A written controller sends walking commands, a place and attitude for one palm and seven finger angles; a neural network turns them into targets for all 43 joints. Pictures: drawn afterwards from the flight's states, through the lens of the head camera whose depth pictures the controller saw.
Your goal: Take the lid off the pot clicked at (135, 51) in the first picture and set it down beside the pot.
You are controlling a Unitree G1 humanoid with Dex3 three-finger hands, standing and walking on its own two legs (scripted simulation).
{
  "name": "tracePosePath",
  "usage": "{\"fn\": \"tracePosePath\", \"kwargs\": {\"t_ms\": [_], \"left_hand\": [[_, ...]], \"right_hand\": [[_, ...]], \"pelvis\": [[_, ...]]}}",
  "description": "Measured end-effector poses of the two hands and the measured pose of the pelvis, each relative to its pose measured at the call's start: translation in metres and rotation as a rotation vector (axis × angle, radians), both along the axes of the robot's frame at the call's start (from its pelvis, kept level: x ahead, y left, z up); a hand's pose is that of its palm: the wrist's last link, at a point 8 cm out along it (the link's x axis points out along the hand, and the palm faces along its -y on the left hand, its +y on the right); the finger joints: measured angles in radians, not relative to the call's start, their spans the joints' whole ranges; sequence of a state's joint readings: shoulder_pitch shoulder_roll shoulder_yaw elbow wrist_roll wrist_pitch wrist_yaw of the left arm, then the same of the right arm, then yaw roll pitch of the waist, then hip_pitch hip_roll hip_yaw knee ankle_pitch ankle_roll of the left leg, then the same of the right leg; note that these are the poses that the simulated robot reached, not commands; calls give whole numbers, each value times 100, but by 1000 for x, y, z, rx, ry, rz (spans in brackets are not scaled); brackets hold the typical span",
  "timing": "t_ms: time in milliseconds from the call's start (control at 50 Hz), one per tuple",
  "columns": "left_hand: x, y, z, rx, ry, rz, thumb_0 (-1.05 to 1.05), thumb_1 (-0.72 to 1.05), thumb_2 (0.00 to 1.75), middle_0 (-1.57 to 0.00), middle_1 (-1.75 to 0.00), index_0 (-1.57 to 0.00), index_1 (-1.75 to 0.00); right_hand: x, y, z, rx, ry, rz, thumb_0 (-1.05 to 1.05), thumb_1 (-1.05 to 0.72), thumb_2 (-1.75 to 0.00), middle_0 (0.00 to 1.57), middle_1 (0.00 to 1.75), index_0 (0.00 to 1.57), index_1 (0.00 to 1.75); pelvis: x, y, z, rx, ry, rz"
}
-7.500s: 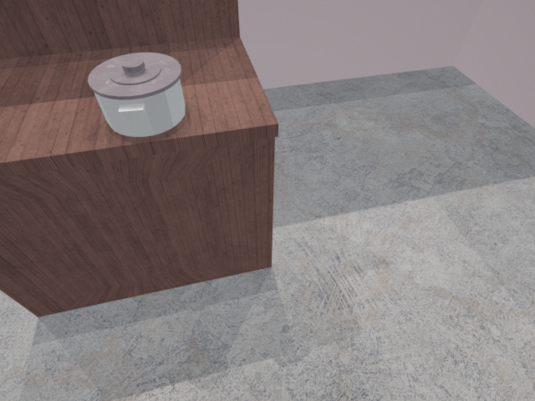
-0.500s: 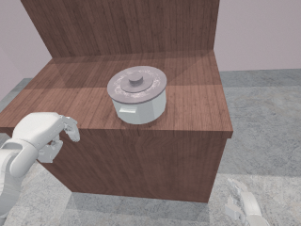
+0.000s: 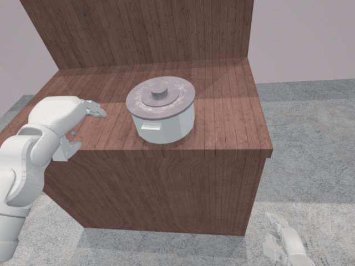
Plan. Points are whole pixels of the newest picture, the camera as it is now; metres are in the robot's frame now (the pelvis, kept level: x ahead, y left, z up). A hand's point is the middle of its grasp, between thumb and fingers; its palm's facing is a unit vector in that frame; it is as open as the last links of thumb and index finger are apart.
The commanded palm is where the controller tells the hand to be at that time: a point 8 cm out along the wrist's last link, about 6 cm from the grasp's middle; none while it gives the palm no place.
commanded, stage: move the open hand above the knob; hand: left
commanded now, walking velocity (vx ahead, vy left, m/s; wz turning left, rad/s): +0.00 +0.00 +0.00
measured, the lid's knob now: (159, 90) +0.55 +0.12 +0.13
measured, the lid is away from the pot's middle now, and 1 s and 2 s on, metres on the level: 0.00 0.00 0.00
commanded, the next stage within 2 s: none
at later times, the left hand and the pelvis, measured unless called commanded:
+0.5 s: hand (102, 113) +0.37 +0.20 +0.20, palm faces -0.08 +0.00 -1.00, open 9.9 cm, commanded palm +0.34 +0.20 +0.26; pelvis +0.01 -0.01 +0.00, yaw +0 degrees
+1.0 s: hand (126, 95) +0.43 +0.16 +0.20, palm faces -0.13 -0.02 -0.99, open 9.9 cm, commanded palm +0.41 +0.17 +0.26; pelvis +0.02 -0.01 +0.00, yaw +0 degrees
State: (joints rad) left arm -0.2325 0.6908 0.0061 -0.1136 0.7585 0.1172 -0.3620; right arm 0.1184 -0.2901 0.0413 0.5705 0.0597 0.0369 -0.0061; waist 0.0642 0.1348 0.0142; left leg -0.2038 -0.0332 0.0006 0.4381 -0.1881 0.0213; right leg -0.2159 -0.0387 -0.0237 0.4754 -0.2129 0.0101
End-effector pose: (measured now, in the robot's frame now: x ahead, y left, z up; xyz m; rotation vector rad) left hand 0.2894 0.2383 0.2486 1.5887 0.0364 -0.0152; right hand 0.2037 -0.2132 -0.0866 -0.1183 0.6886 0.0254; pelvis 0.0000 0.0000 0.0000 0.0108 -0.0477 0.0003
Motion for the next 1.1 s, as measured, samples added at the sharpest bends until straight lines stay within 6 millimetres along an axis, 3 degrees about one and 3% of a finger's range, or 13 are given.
{"fn": "tracePosePath", "kwargs": {"t_ms": [120, 740, 1100], "left_hand": [[13, -3, 6, -6, -1, 18, 0, -33, 158, -88, -9, -88, -8], [87, -55, 6, -34, 66, -10, 0, -33, 160, -88, -9, -88, -8], [138, -80, 7, -36, 114, 2, 0, -33, 160, -88, -9, -88, -8]], "right_hand": [[3, -1, -1, 6, 6, 6, 2, -90, -90, 20, 30, 20, 30], [0, -22, -14, 11, 97, -43, 2, -90, -90, 20, 30, 20, 30], [-16, -27, -23, 5, 168, -96, 1, -91, -90, 20, 30, 20, 30]], "pelvis": [[1, -2, -1, 0, 7, 5], [15, -11, -2, 10, 34, 5], [22, -8, -2, 13, 58, 3]]}}
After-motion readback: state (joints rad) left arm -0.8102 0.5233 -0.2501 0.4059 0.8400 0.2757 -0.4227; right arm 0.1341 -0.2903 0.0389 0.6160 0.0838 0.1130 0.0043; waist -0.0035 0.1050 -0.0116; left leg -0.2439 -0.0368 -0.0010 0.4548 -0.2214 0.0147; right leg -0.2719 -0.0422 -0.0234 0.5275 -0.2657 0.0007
